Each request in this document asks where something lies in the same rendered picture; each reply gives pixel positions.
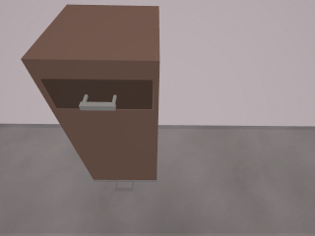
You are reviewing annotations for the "drawer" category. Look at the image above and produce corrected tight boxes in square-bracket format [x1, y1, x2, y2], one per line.
[41, 79, 154, 109]

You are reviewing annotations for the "cabinet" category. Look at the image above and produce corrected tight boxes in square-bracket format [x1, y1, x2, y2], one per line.
[21, 4, 160, 180]

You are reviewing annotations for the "handle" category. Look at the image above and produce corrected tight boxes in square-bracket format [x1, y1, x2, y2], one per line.
[79, 94, 117, 111]

